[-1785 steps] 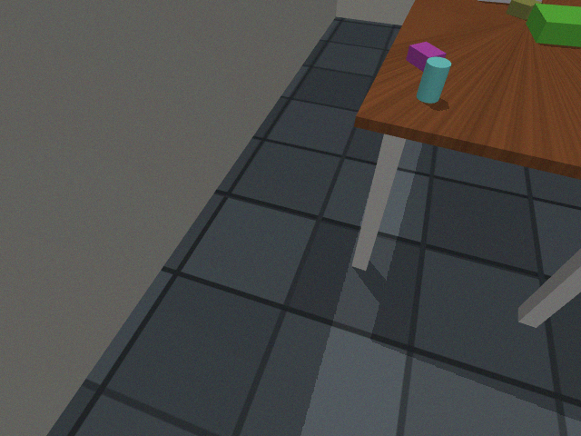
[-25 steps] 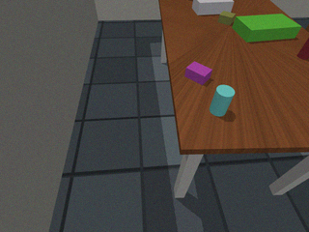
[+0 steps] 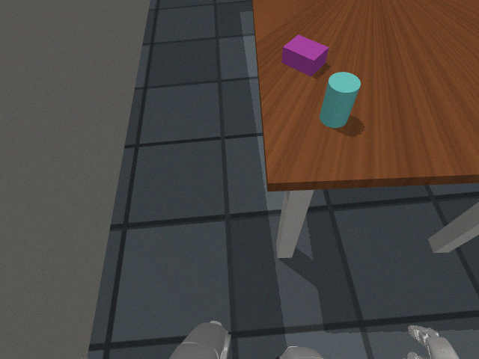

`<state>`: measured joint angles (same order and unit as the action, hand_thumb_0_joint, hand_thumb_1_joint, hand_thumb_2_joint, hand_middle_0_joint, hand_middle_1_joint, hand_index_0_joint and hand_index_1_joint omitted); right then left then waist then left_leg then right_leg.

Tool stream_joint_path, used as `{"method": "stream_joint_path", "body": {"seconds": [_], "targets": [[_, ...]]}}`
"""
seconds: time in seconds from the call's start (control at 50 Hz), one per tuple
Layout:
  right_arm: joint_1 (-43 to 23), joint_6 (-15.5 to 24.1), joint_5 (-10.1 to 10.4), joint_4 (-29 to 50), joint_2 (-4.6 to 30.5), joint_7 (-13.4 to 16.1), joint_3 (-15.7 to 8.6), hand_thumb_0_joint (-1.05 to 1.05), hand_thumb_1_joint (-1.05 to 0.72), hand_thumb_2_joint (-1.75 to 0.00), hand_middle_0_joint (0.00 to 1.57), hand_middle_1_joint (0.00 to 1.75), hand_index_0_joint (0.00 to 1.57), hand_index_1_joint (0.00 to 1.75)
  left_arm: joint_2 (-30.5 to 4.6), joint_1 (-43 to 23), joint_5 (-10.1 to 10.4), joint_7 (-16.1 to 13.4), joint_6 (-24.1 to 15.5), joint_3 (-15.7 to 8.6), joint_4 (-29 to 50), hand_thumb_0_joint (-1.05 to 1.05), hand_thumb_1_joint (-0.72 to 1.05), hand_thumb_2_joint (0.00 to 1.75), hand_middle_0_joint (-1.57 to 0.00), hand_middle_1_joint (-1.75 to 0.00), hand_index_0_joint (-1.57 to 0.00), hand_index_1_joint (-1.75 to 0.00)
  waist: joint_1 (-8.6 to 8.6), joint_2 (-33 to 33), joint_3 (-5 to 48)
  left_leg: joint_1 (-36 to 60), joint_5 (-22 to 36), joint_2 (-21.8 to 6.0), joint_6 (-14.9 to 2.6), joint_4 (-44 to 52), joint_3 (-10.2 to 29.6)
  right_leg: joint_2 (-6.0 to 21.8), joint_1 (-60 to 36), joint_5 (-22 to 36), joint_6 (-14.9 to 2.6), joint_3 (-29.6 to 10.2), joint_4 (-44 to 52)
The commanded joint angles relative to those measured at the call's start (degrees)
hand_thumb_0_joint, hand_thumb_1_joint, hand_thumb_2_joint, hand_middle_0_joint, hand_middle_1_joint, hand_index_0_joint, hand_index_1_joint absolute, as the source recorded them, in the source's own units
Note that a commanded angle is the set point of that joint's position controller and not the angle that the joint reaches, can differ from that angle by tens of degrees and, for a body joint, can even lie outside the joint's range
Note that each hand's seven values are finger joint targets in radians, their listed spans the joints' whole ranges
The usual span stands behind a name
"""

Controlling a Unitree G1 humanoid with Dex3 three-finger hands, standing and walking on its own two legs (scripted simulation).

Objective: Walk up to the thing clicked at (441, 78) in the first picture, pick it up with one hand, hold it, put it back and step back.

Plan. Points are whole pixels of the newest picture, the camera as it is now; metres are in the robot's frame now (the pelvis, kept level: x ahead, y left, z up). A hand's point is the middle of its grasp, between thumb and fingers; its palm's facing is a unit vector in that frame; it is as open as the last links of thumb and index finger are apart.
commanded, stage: step back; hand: right
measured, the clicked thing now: (338, 101) +0.57 -0.17 +0.04
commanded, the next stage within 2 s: none
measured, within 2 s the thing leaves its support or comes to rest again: neither
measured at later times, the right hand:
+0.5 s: hand out of the picture +0.02 -0.25 -0.13, palm faces -0.07 +0.90 -0.42, open 7.4 cm
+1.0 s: hand out of the picture -0.15 -0.27 -0.17, palm faces -0.10 +0.91 -0.40, open 7.4 cm
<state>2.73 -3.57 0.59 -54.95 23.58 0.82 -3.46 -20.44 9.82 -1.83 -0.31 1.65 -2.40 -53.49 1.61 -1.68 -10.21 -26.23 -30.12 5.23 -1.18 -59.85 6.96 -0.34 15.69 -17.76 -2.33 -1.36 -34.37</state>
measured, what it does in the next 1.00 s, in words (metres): walks backwards: left foot, then right foot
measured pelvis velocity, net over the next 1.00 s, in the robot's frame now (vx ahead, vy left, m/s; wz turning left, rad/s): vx -0.24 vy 0.00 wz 0.06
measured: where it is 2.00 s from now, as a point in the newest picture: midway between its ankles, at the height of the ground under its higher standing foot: outside the picture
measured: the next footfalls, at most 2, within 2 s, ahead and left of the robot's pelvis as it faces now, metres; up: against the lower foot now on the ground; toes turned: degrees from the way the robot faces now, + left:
left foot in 0.24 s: -0.02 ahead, +0.13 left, +0.00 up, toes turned +1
right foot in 0.62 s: -0.12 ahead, -0.13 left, +0.00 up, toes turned +2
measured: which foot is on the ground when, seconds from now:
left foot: up 0.00-0.22, down 0.24-0.64, up 0.66-0.96, down 0.98-1.00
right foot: down 0.00-0.28, up 0.30-0.60, down 0.62-1.00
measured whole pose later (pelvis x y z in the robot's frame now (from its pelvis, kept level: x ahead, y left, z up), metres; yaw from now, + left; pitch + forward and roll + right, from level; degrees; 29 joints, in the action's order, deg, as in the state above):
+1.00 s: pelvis -0.24 +0.00 -0.02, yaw +4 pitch -2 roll +1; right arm 10.7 -2.7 -0.9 -51.2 22.2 1.0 -3.0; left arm -22.3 4.9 -1.2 -1.3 1.9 -3.5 -43.4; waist -0.2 0.3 -12.4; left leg -15.1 -20.9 2.8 -0.3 -38.3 3.4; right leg 3.2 22.8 -15.2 0.9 0.1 -40.3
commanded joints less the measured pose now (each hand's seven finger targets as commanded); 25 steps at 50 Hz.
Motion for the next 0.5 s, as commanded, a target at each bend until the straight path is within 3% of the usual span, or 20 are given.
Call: {"method": "stream_joint_path", "body": {"seconds": [0.0, 0.04, 0.1, 0.16, 0.18, 0.2, 0.22, 0.24, 0.26, 0.28, 0.3, 0.32, 0.34, 0.36, 0.42, 0.46, 0.48], "targets": [[5.86, 0.92, 0.19, 3.45, 9.89, 0.81, -1.41, 0.0, -0.9, -0.9, 0.2, 0.3, 0.2, 0.3, -14.93, -3.96, -0.32, -1.53, -1.48, -4.35, 7.95, 0.0, 0.9, 0.9, -0.2, -0.3, -0.2, -0.3, -1.27, 9.11, 13.39, -2.15, 2.56, 0.6, 1.29, -6.8, 1.64, 12.85, -9.73, 39.77, -8.93, -10.55, 6.33], [4.56, 1.34, -0.27, 4.7, 9.26, 1.11, -0.62, 0.0, -0.9, -0.9, 0.2, 0.3, 0.2, 0.3, -13.74, 0.59, 0.12, -1.89, -0.99, -4.44, 7.92, 0.0, 0.9, 0.9, -0.2, -0.3, -0.2, -0.3, 1.35, 9.13, 14.58, -4.54, 2.52, -1.13, 1.88, 1.19, 0.51, 13.52, -16.58, 41.81, -9.77, -10.9, 4.39], [3.07, 1.96, -1.1, 6.49, 8.84, 1.29, -0.51, 0.0, -0.9, -0.9, 0.2, 0.3, 0.2, 0.3, -14.08, 3.31, 0.66, -2.15, -0.42, -5.05, 8.11, 0.0, 0.9, 0.9, -0.2, -0.3, -0.2, -0.3, 2.83, 10.83, 15.36, -4.28, 1.1, -3.29, 1.89, 11.5, -1.37, 15.61, -21.64, 44.83, -10.56, -12.3, 2.77], [7.28, 2.4, -1.63, 5.6, 8.76, 1.01, -1.06, 0.0, -0.9, -0.9, 0.2, 0.3, 0.2, 0.3, -15.26, 0.94, 1.28, -1.84, 0.05, -5.07, 9.62, 0.0, 0.9, 0.9, -0.2, -0.3, -0.2, -0.3, 0.37, 12.73, 16.35, 4.37, 5.1, -4.06, 0.35, 23.77, -4.58, 14.49, -17.58, 42.56, -8.7, -10.83, 0.35], [9.15, 2.41, -1.9, 4.93, 9.21, 0.79, -1.6, 0.0, -0.9, -0.9, 0.2, 0.3, 0.2, 0.3, -15.76, -0.67, 1.31, -1.71, 0.17, -4.98, 10.52, 0.0, 0.9, 0.9, -0.2, -0.3, -0.2, -0.3, -1.01, 12.21, 16.63, 8.97, 11.02, -3.77, -0.13, 29.38, -6.19, 13.99, -14.1, 38.52, -7.57, -10.2, -0.63], [10.74, 2.56, -1.92, 4.21, 9.46, 0.6, -1.97, 0.0, -0.9, -0.9, 0.2, 0.3, 0.2, 0.3, -15.55, -2.33, 1.47, -1.45, 0.39, -4.87, 10.99, 0.0, 0.9, 0.9, -0.2, -0.3, -0.2, -0.3, -2.32, 9.58, 16.69, 13.35, 21.06, -4.23, -0.42, 35.08, -6.78, 12.6, -10.43, 32.59, -5.59, -8.5, -1.43], [10.1, 2.66, -2.32, 4.63, 11.16, 0.54, -2.68, 0.0, -0.9, -0.9, 0.2, 0.3, 0.2, 0.3, -13.87, -2.77, 1.57, -1.2, 0.5, -4.27, 11.82, 0.0, 0.9, 0.9, -0.2, -0.3, -0.2, -0.3, -2.03, 5.23, 16.4, 16.58, 29.67, -8.71, -2.11, 35.27, -0.29, 9.47, -4.52, 22.95, -3.21, -7.27, -3.56], [8.34, 2.69, -2.87, 5.91, 14.68, 0.33, -3.61, 0.0, -0.9, -0.9, 0.2, 0.3, 0.2, 0.3, -11.81, -2.27, 1.81, -1.05, 0.57, -3.89, 12.26, 0.0, 0.9, 0.9, -0.2, -0.3, -0.2, -0.3, -1.46, -4.3, 16.48, 19.6, 38.73, -17.16, -6.31, 36.02, 10.75, 2.23, 2.96, 8.37, -0.47, -3.67, -10.28], [6.2, 2.47, -2.49, 6.57, 18.64, -0.27, -4.2, 0.0, -0.9, -0.9, 0.2, 0.3, 0.2, 0.3, -11.87, -5.24, 1.73, -1.58, 0.74, -4.29, 12.22, 0.0, 0.9, 0.9, -0.2, -0.3, -0.2, -0.3, -3.58, -14.6, 13.6, 14.47, 40.67, -25.41, -14.26, 40.36, 18.99, -5.83, 6.59, -18.14, 1.09, -1.28, -22.0], [6.11, 2.51, -2.75, 6.81, 19.11, -0.1, -4.58, 0.0, -0.9, -0.9, 0.2, 0.3, 0.2, 0.3, -12.71, -5.6, 0.73, -2.14, 0.94, -4.88, 11.48, 0.0, 0.9, 0.9, -0.2, -0.3, -0.2, -0.3, -4.51, -12.86, 11.49, 10.12, 37.53, -28.2, -17.86, 41.46, 22.96, -6.13, 6.38, -22.38, 1.58, -7.36, -31.68], [4.92, 2.59, -2.73, 6.92, 16.58, 0.29, -4.1, 0.0, -0.9, -0.9, 0.2, 0.3, 0.2, 0.3, -12.92, -4.55, 0.67, -1.98, 0.94, -4.62, 10.6, 0.0, 0.9, 0.9, -0.2, -0.3, -0.2, -0.3, -3.22, -9.53, 9.19, 10.37, 35.85, -26.71, -17.16, 40.9, 18.59, -4.81, 8.21, -19.23, 1.55, -8.36, -33.61], [2.47, 2.6, -2.8, 8.22, 13.99, 0.26, -3.14, 0.0, -0.9, -0.9, 0.2, 0.3, 0.2, 0.3, -12.6, -2.61, 1.1, -1.62, 0.92, -4.69, 9.65, 0.0, 0.9, 0.9, -0.2, -0.3, -0.2, -0.3, -1.54, -5.91, 8.76, 11.25, 38.96, -22.11, -14.07, 39.48, 11.26, -6.16, 9.81, -16.28, 1.27, -9.83, -36.33], [-0.23, 2.67, -2.76, 8.88, 11.99, 0.36, -2.38, 0.0, -0.9, -0.9, 0.2, 0.3, 0.2, 0.3, -12.19, -0.15, 1.69, -1.41, 0.85, -4.87, 8.64, 0.0, 0.9, 0.9, -0.2, -0.3, -0.2, -0.3, 0.44, -5.06, 7.99, 12.27, 39.76, -19.08, -11.64, 38.84, 6.83, -6.68, 11.56, -13.54, 1.13, -9.8, -37.42], [-0.29, 2.73, -2.57, 9.15, 10.98, 0.49, -2.34, 0.0, -0.9, -0.9, 0.2, 0.3, 0.2, 0.3, -12.05, 1.9, 1.62, -1.26, 0.82, -5.0, 8.27, 0.0, 0.9, 0.9, -0.2, -0.3, -0.2, -0.3, 1.12, -5.07, 7.98, 14.13, 39.14, -18.09, -10.84, 38.21, 5.38, -6.96, 12.54, -11.35, 1.34, -9.22, -37.22], [2.78, 2.59, -2.09, 8.92, 10.79, 0.45, -2.46, 0.0, -0.9, -0.9, 0.2, 0.3, 0.2, 0.3, -10.9, 1.95, 1.14, -1.13, 0.25, -4.81, 8.76, 0.0, 0.9, 0.9, -0.2, -0.3, -0.2, -0.3, -0.85, -6.38, 10.08, 21.24, 40.63, -18.6, -12.31, 35.22, 5.0, -5.35, 12.76, -11.5, 3.72, -7.56, -30.19], [4.15, 2.43, -1.83, 9.47, 10.73, 0.46, -2.61, 0.0, -0.9, -0.9, 0.2, 0.3, 0.2, 0.3, -10.48, 1.64, 0.95, -1.07, -0.27, -4.47, 9.15, 0.0, 0.9, 0.9, -0.2, -0.3, -0.2, -0.3, -2.02, -7.81, 11.03, 23.34, 42.74, -19.21, -13.48, 33.39, 3.51, -4.01, 11.17, -12.15, 4.6, -5.95, -22.93], [4.41, 2.37, -1.89, 9.6, 11.2, 0.49, -2.87, 0.0, -0.9, -0.9, 0.2, 0.3, 0.2, 0.3, -10.47, 1.56, 0.97, -1.07, -0.42, -4.38, 9.37, 0.0, 0.9, 0.9, -0.2, -0.3, -0.2, -0.3, -2.39, -8.7, 12.02, 24.23, 42.52, -19.98, -13.21, 32.5, 3.92, -2.42, 9.24, -12.16, 4.48, -5.47, -16.98]]}}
